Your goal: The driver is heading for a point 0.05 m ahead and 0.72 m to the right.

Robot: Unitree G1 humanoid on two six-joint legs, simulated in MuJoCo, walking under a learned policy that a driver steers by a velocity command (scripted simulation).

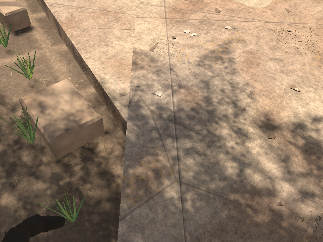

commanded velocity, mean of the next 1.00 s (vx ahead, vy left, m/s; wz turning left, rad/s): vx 0.99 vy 0.00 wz -0.95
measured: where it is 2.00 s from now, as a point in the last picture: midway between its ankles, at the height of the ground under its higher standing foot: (278, 137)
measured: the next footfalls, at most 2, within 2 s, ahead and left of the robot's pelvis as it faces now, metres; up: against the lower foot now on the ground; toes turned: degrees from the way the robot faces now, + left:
right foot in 0.20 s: +0.32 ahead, -0.06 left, +0.00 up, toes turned -20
left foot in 0.54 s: +0.74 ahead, -0.05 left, +0.00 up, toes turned -34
